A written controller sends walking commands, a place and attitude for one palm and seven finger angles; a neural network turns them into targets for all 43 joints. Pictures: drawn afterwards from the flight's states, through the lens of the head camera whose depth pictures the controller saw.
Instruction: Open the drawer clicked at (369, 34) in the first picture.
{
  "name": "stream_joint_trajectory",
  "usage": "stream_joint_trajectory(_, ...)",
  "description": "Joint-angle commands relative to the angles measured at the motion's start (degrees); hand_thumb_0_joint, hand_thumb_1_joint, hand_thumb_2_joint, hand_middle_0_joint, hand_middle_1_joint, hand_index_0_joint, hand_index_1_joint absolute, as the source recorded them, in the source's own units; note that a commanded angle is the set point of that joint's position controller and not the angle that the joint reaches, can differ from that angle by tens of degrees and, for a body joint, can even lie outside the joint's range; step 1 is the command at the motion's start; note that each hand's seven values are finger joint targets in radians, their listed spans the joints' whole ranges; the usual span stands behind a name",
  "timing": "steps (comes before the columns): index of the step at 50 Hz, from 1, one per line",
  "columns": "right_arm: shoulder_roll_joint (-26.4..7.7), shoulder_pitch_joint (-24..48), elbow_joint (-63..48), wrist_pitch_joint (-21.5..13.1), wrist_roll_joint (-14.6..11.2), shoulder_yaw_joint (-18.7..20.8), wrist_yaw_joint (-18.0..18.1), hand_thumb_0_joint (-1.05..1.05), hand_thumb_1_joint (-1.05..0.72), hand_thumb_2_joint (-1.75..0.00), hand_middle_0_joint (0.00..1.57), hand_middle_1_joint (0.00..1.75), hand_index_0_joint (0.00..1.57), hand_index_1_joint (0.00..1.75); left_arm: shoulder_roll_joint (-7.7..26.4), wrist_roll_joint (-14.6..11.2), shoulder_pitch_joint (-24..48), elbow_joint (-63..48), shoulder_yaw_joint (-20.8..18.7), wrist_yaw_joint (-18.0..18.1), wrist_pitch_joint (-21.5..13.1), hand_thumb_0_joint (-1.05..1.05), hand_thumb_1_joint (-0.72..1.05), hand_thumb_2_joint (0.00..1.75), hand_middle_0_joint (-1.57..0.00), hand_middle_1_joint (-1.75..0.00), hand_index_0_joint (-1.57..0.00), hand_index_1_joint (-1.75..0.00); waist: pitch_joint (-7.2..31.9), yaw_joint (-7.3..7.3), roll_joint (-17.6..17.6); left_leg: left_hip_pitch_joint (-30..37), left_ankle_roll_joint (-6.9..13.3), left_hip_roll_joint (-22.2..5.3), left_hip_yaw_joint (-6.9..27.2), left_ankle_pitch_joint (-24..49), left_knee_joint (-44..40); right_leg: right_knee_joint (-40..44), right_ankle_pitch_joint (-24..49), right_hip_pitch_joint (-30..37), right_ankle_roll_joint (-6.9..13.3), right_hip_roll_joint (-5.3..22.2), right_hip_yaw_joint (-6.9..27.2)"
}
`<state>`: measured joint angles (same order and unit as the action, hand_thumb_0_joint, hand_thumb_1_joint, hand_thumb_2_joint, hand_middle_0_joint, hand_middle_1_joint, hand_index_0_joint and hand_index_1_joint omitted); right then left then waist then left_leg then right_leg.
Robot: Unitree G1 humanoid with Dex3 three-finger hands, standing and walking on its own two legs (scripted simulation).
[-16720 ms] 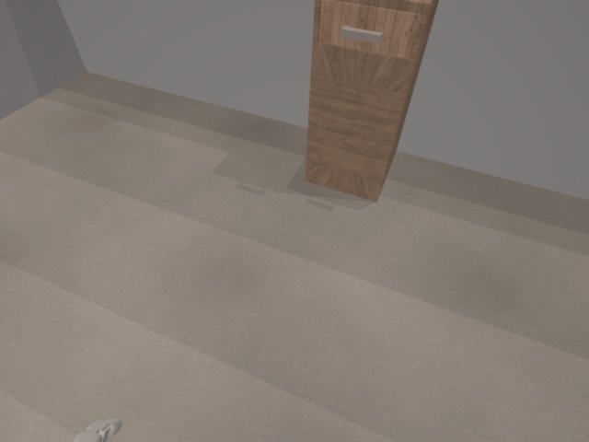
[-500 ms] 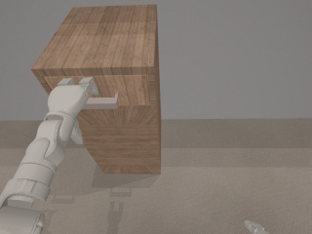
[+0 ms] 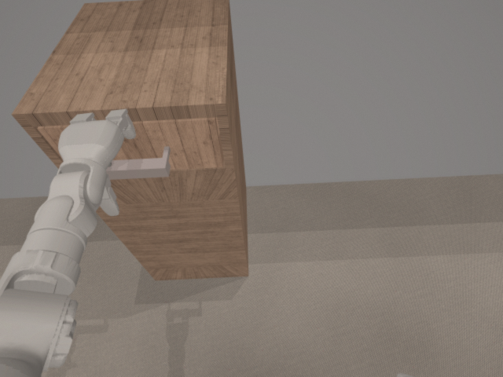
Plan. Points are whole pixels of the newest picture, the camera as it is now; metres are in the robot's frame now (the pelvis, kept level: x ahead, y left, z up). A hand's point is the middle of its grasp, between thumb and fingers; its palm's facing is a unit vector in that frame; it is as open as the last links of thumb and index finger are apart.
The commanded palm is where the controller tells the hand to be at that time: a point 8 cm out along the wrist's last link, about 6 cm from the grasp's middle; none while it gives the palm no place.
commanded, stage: move the hooked fingers above the handle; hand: left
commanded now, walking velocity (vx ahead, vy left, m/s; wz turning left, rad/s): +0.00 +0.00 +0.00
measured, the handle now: (135, 160) +0.51 +0.25 +0.01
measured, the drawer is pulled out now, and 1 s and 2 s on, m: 0.00 0.00 0.00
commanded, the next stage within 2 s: none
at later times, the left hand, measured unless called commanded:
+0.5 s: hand (117, 156) +0.46 +0.25 +0.08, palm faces +0.00 -0.03 -1.00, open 13.5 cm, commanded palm +0.44 +0.27 +0.13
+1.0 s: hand (135, 153) +0.47 +0.22 +0.07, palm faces +0.10 -0.06 -0.99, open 13.5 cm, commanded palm +0.46 +0.27 +0.13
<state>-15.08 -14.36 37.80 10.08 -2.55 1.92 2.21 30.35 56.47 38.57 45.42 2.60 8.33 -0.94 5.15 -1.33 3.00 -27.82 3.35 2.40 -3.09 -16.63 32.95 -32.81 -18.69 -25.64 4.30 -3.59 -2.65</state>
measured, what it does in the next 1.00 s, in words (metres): stands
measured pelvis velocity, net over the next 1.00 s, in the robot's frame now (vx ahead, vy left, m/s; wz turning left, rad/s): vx -0.02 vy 0.03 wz -0.01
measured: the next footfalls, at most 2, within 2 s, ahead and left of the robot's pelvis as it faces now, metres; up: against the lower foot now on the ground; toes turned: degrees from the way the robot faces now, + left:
none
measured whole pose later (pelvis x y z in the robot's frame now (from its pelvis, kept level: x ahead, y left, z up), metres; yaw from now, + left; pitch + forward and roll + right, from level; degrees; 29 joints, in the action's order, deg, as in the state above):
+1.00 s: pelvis -0.02 +0.03 -0.01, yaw +0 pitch +15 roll -2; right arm -15.8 -17.3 39.9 9.0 -1.3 1.2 2.1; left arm 27.2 59.9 48.8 56.2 4.1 18.8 -5.4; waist 6.8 -5.2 3.4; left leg -37.1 5.3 2.8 -3.5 -17.2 38.7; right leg -37.2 -18.5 -34.2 2.4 -2.9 -2.8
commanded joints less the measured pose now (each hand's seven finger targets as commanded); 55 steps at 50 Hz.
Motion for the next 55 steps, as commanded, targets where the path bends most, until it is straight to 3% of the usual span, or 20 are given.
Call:
stream_joint_trajectory(1,-8.80,-3.30,-5.56,-1.02,0.07,2.78,0.48,0.00,-0.90,-0.90,0.20,0.30,0.20,0.30,12.75,-0.12,22.81,-6.56,-2.49,-0.77,0.20,0.00,-0.50,0.30,-0.30,-1.20,-0.30,-1.20,20.23,-1.86,-5.83,8.84,0.56,-0.08,2.20,22.22,0.56,2.43,29.73,10.62,-3.03,2.74,5.44)
stream_joint_trajectory(3,-8.52,-3.98,-5.52,-1.08,0.20,3.07,0.62,0.00,-0.90,-0.90,0.20,0.30,0.20,0.30,10.56,-0.51,26.12,-9.01,-0.23,-1.82,-1.46,0.00,-0.50,0.30,-0.30,-1.20,-0.30,-1.20,20.40,-2.75,-3.59,10.67,0.69,0.00,2.49,22.06,0.98,2.76,28.53,8.79,-2.92,2.69,5.64)
stream_joint_trajectory(4,-8.62,-4.51,-5.12,-1.07,0.40,3.24,0.79,0.00,-0.90,-0.90,0.20,0.30,0.20,0.30,11.97,-0.68,27.72,-10.12,-1.45,-2.03,-2.85,0.00,-0.50,0.30,-0.30,-1.20,-0.30,-1.20,21.27,-3.29,-4.58,10.76,0.83,-0.11,2.78,22.98,1.29,2.74,29.39,9.40,-2.95,2.76,5.88)
stream_joint_trajectory(6,-8.37,-5.50,-4.61,-1.08,0.60,3.38,1.02,0.00,-0.90,-0.90,0.20,0.30,0.20,0.30,12.91,-0.21,31.59,-12.34,-1.80,-1.42,-5.30,0.00,-0.50,0.30,-0.30,-1.20,-0.30,-1.20,22.28,-3.58,-0.76,12.33,0.74,-0.07,3.43,22.90,1.76,2.21,26.78,6.87,-2.58,2.41,5.97)
stream_joint_trajectory(9,-8.40,-7.11,-3.51,-1.27,1.31,3.59,0.93,0.00,-0.90,-0.90,0.20,0.30,0.20,0.30,16.91,0.14,32.91,-12.61,-6.11,1.60,-7.78,0.00,-0.50,0.30,-0.30,-1.20,-0.30,-1.20,25.19,-2.65,1.91,13.71,0.31,-0.54,4.24,26.35,2.80,0.92,25.29,4.80,-1.91,1.85,5.42)
stream_joint_trajectory(10,-8.38,-7.45,-3.29,-1.29,1.21,3.50,0.95,0.00,-0.90,-0.90,0.20,0.30,0.20,0.30,19.84,0.61,31.80,-10.11,-9.05,3.17,-7.51,0.00,-0.50,0.30,-0.30,-1.20,-0.30,-1.20,25.17,-2.07,1.57,12.01,0.24,-0.54,4.28,25.89,2.91,0.38,24.74,4.80,-1.95,1.67,5.23)
stream_joint_trajectory(14,-8.51,-7.19,-3.27,-1.45,1.46,3.07,0.30,0.00,-0.90,-0.90,0.20,0.30,0.20,0.30,22.82,1.83,29.58,-4.13,-12.35,8.02,-3.61,0.00,-0.50,0.30,-0.30,-1.20,-0.30,-1.20,25.62,-0.36,0.76,7.87,-0.30,-0.74,3.62,26.43,2.64,-0.79,24.61,6.22,-1.65,1.42,4.40)
stream_joint_trajectory(21,-9.05,-5.86,-4.50,-0.30,0.39,2.37,0.48,0.00,-0.90,-0.90,0.20,0.30,0.20,0.30,25.30,2.20,27.59,1.26,-12.02,7.95,2.55,0.00,-0.50,0.30,-0.30,-1.20,-0.30,-1.20,24.31,0.12,-4.35,2.70,0.04,-0.47,1.70,19.72,-0.03,1.31,24.15,12.39,-2.62,1.80,5.10)
stream_joint_trajectory(24,-9.29,-5.68,-4.73,-0.46,0.06,2.37,1.37,0.00,-0.90,-0.90,0.20,0.30,0.20,0.30,24.38,2.04,28.82,1.99,-10.22,5.56,2.31,0.00,-0.50,0.30,-0.30,-1.20,-0.30,-1.20,23.12,-1.36,-5.66,2.83,0.51,-0.62,1.52,17.23,-0.84,2.90,22.92,13.00,-2.93,2.12,5.72)
stream_joint_trajectory(25,-9.31,-5.83,-4.75,-0.59,-0.15,2.35,1.59,0.00,-0.90,-0.90,0.20,0.30,0.20,0.30,23.79,2.36,28.29,2.68,-9.12,4.66,1.85,0.00,-0.50,0.30,-0.30,-1.20,-0.30,-1.20,21.52,-1.66,-3.43,3.34,0.54,-0.61,1.45,16.01,-1.13,3.37,21.27,11.35,-2.91,2.17,5.70)
stream_joint_trajectory(29,-9.22,-7.12,-4.64,-1.64,-0.07,2.75,1.90,0.00,-0.90,-0.90,0.20,0.30,0.20,0.30,13.66,1.36,29.71,1.14,-0.28,-0.04,-1.95,0.00,-0.50,0.30,-0.30,-1.20,-0.30,-1.20,17.99,-5.00,-1.71,8.79,0.76,-1.36,2.66,15.42,-0.74,5.07,17.16,5.15,-2.60,2.06,5.56)
stream_joint_trajectory(32,-8.93,-8.48,-3.86,-2.37,-0.03,2.97,2.09,0.00,-0.90,-0.90,0.20,0.30,0.20,0.30,8.75,-0.24,32.83,-1.96,4.05,-2.30,-5.44,0.00,-0.50,0.30,-0.30,-1.20,-0.30,-1.20,15.37,-6.85,-0.66,11.58,0.78,-1.37,4.11,12.49,-0.18,5.77,11.54,-0.98,-2.54,1.79,5.25)
stream_joint_trajectory(35,-8.93,-9.94,-2.92,-3.06,0.51,3.44,2.02,0.00,-0.90,-0.90,0.20,0.30,0.20,0.30,10.24,-1.22,39.36,-7.89,2.38,-1.27,-9.86,0.00,-0.50,0.30,-0.30,-1.20,-0.30,-1.20,18.29,-7.27,1.72,14.89,0.49,-1.60,5.96,13.52,0.62,4.56,9.63,-4.30,-2.20,1.52,4.90)
stream_joint_trajectory(38,-9.20,-10.71,-2.21,-3.35,0.96,3.49,1.77,0.00,-0.90,-0.90,0.20,0.30,0.20,0.30,16.10,-0.14,41.31,-8.69,-3.26,3.06,-11.38,0.00,-0.50,0.30,-0.30,-1.20,-0.30,-1.20,22.43,-5.87,4.75,15.92,-0.38,-1.55,7.20,14.99,1.70,2.06,8.80,-6.61,-1.63,0.94,3.91)
stream_joint_trajectory(41,-9.36,-10.29,-2.02,-3.57,1.22,2.62,1.12,0.00,-0.90,-0.90,0.20,0.30,0.20,0.30,20.79,0.97,40.91,-2.99,-8.13,8.82,-8.03,0.00,-0.50,0.30,-0.30,-1.20,-0.30,-1.20,20.61,-4.54,3.42,10.36,-0.81,-1.59,7.39,14.82,1.84,0.04,8.18,-7.25,-1.33,0.54,2.67)
stream_joint_trajectory(44,-9.86,-9.03,-2.54,-3.21,2.03,2.22,0.26,0.00,-0.90,-0.90,0.20,0.30,0.20,0.30,24.97,3.17,40.16,1.14,-11.45,12.55,-1.93,0.00,-0.50,0.30,-0.30,-1.20,-0.30,-1.20,26.92,-2.24,4.85,9.45,-1.59,-1.41,6.18,20.85,3.14,-1.92,12.21,-3.72,-1.14,0.41,1.96)
stream_joint_trajectory(46,-9.75,-8.83,-2.49,-2.54,1.92,2.10,-0.07,0.00,-0.90,-0.90,0.20,0.30,0.20,0.30,23.51,4.18,40.82,3.05,-9.58,13.34,2.23,0.00,-0.50,0.30,-0.30,-1.20,-0.30,-1.20,27.27,-2.70,3.21,9.20,-1.79,-1.74,5.59,22.99,3.44,-1.89,14.45,-2.74,-1.57,0.32,1.71)
stream_joint_trajectory(49,-9.95,-7.51,-2.50,-1.58,1.32,1.45,0.60,0.00,-0.90,-0.90,0.20,0.30,0.20,0.30,25.76,3.52,41.54,6.37,-9.94,12.92,6.23,0.00,-0.50,0.30,-0.30,-1.20,-0.30,-1.20,25.79,-3.19,-2.36,5.24,-0.80,-1.33,4.38,18.64,2.03,0.07,14.70,2.29,-2.23,0.76,2.64)
stream_joint_trajectory(52,-9.50,-6.60,-2.46,-1.13,0.24,0.78,1.80,0.00,-0.90,-0.90,0.20,0.30,0.20,0.30,25.45,3.84,42.22,9.47,-7.68,10.99,8.65,0.00,-0.50,0.30,-0.30,-1.20,-0.30,-1.20,22.77,-3.66,-3.96,2.60,-0.22,-1.20,3.32,12.78,-0.01,1.95,12.33,4.27,-2.81,1.41,3.53)
stream_joint_trajectory(55,-9.25,-5.73,-3.33,-0.97,-0.32,0.02,3.03,0.00,-0.90,-0.90,0.20,0.30,0.20,0.30,28.16,4.17,40.98,10.06,-8.33,8.35,8.25,0.00,-0.50,0.30,-0.30,-1.20,-0.30,-1.20,21.70,-2.48,-2.99,1.58,0.01,-1.14,2.75,10.44,-1.20,2.94,11.10,6.58,-2.78,1.92,4.39)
